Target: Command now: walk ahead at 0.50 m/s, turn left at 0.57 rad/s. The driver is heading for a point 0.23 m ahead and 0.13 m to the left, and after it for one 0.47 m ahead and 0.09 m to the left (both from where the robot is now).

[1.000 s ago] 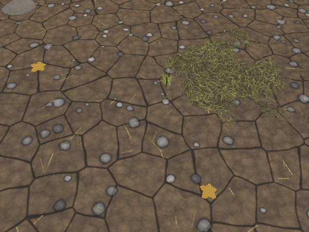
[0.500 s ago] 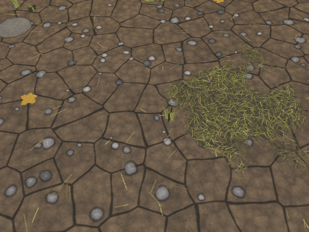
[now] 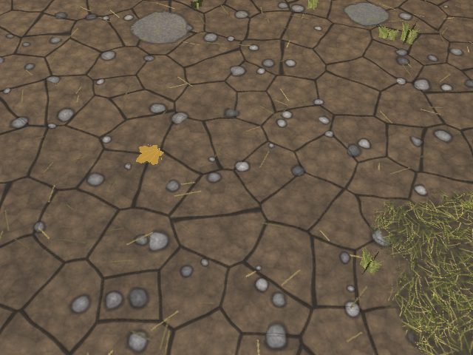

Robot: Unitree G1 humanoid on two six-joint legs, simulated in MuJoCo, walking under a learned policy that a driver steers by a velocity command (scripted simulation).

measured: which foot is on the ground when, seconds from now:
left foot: down 0.00-0.46, up 0.48-0.80, down 0.82-1.00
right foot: up 0.00-0.42, down 0.44-1.00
